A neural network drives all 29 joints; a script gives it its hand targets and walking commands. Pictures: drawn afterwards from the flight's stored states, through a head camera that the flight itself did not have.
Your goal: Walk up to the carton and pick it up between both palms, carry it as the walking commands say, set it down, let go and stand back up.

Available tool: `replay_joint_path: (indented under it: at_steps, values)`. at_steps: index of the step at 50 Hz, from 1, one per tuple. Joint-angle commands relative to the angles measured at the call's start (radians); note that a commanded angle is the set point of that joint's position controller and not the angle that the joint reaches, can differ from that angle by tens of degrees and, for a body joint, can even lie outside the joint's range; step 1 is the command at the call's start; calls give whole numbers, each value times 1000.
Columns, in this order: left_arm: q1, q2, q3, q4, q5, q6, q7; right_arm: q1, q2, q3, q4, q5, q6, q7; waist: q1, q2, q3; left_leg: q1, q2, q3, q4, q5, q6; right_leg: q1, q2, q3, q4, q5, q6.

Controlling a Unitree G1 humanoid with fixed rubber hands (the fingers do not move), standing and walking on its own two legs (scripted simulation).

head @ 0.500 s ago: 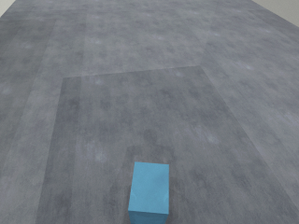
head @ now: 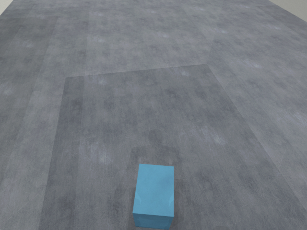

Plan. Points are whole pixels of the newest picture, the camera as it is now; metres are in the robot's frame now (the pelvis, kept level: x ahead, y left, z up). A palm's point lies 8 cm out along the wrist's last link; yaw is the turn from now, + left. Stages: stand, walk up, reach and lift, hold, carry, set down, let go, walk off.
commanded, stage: stand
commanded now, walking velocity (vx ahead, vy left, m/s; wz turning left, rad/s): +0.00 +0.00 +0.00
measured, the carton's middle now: (154, 197) +0.40 +0.00 -0.62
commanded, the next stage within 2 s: reach and lift in 0.02 s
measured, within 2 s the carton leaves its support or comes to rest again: neither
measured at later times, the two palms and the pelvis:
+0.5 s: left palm out of the picture +0.13 +0.22 -0.17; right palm out of the picture +0.15 -0.21 -0.15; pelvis -0.02 +0.01 -0.04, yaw +0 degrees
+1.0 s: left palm (97, 201) +0.25 +0.20 -0.20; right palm (212, 201) +0.25 -0.19 -0.18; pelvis -0.09 +0.01 -0.09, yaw -1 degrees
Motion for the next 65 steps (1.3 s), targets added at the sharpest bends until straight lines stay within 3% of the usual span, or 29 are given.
replay_joint_path:
  at_steps: [1, 2, 3, 4, 5, 7, 8, 9, 10, 12, 13, 16, 19, 22, 25, 29, 33, 36, 40, 43, 49, 54, 58, 65]
  values:
    - [92, 53, -21, 8, 19, -17, -4, 43, -70, -33, -1, -7, -28, 11, -26, -1, 31, 134, 89, -90, -105, 46, 32, -64, -149, 130, -166, 111, -8]
    - [-781, 139, -128, -736, -123, 45, -28, -775, -245, 7, -586, 90, 5, 33, -13, -45, -39, -33, -98, 13, 116, -321, 87, -485, -36, 59, 26, -340, -48]
    - [-618, 184, -74, -593, -80, 133, -7, -568, -208, -23, -373, 66, 91, 19, -4, -187, 12, 128, -53, -3, 217, -355, 21, -705, -117, 61, 24, -454, 1]
    - [-487, 163, -117, -590, -56, 196, -7, -427, -234, -14, -354, 70, 145, 16, -52, -167, 34, 229, -52, 5, 245, -303, -2, -722, -153, 54, -3, -434, -16]
    - [-475, 186, -111, -604, -65, 260, -16, -474, -265, -19, -397, 80, 200, 17, -37, -158, 44, 218, -49, 11, 263, -282, 0, -771, -145, 45, 4, -428, -4]
    - [-409, 205, -81, -617, -51, 401, -20, -430, -227, -24, -478, 83, 319, 8, -63, -139, 7, 234, -55, -17, 246, -189, -4, -735, -144, 17, 9, -250, 17]
    - [-350, 180, -84, -594, -48, 469, -16, -371, -214, -16, -434, 86, 382, 9, -56, -93, -6, 238, -55, -22, 212, -167, -2, -673, -129, 37, 14, -193, 11]
    - [-316, 185, -68, -585, -34, 516, -15, -345, -213, -18, -424, 79, 428, 9, -48, -88, -17, 225, -66, -37, 212, -147, 8, -621, -124, 54, 30, -164, 9]
    - [-300, 165, -51, -587, -24, 558, -16, -311, -197, -34, -420, 56, 461, 15, -45, -85, 9, 215, -67, -57, 223, -124, 11, -630, -117, 70, 44, -144, 10]
    - [-255, 130, -26, -546, -1, 569, -13, -262, -167, -48, -404, 16, 475, 34, -55, -15, 39, 155, -60, -95, 213, -104, 15, -600, -98, 71, 92, -81, 1]
    - [-242, 112, -14, -541, 13, 567, -12, -248, -160, -61, -390, 8, 474, 42, -53, 30, 22, 128, -57, -112, 215, -36, 14, -565, -86, 74, 120, -4, -10]
    - [-208, 41, -3, -535, 40, 510, -3, -276, -151, -95, -365, -6, 421, 69, -38, 70, -30, 87, -59, -121, 241, 162, 9, -555, -53, 65, 169, 183, -21]
    - [-229, -16, 8, -567, 34, 401, -5, -337, -139, -143, -404, -19, 316, 84, -60, 40, -166, 92, -62, -129, 305, 316, 9, -598, -41, 73, 214, 329, -22]
    - [-321, -44, 19, -632, 0, 299, -5, -414, -147, -194, -459, -18, 217, 80, -84, 25, -329, 106, -56, -153, 376, 409, 9, -663, -30, 81, 280, 369, -10]
    - [-429, -20, 36, -696, -30, 232, 2, -474, -168, -225, -490, -5, 152, 67, -99, 41, -446, 157, -46, -171, 431, 480, 3, -769, -23, 78, 336, 321, 8]
    - [-537, 28, 63, -723, -46, 198, 15, -548, -185, -224, -502, 16, 121, 43, -78, 40, -497, 135, -44, -162, 439, 372, -3, -815, -23, 85, 363, 219, 18]
    - [-624, 50, 81, -691, -53, 214, 25, -645, -179, -196, -478, 42, 134, 21, -55, 24, -456, 27, -47, -137, 425, 153, 1, -821, -28, 80, 363, 70, 21]
    - [-685, 49, 88, -607, -55, 244, 27, -741, -165, -170, -442, 58, 160, 8, -40, 9, -364, -62, -42, -123, 417, -31, -1, -859, -29, 78, 357, -88, 20]
    - [-809, 80, 95, -477, -58, 292, 15, -874, -138, -165, -378, 86, 211, -8, -40, -15, -264, -137, -45, -115, 428, -223, -6, -927, -36, 79, 348, -247, 33]
    - [-945, 105, 110, -447, -65, 295, 16, -961, -141, -193, -335, 79, 226, -24, -53, -9, -287, -202, -52, -115, 448, -275, -7, -950, -38, 74, 371, -266, 46]
    - [-1199, 122, 148, -419, -78, 233, 55, -1126, -161, -251, -293, 85, 174, -51, -75, 30, -491, -268, -63, -140, 477, -202, -9, -990, -20, 48, 446, -178, 47]
    - [-1363, 139, 171, -443, -104, 171, 90, -1308, -190, -256, -365, 128, 119, -75, -66, 35, -765, -282, -80, -135, 531, -29, -9, -950, 4, 41, 503, -47, 38]
    - [-1410, 150, 169, -418, -122, 151, 107, -1369, -225, -272, -367, 133, 94, -95, -80, 46, -951, -235, -85, -140, 560, 80, -2, -954, 29, 36, 535, 27, 35]
    - [-1489, 139, 198, -388, -100, 102, 132, -1432, -252, -330, -299, 103, 40, -104, -97, 59, -1029, -215, -85, -172, 595, 221, 2, -1103, 51, 41, 560, 79, 39]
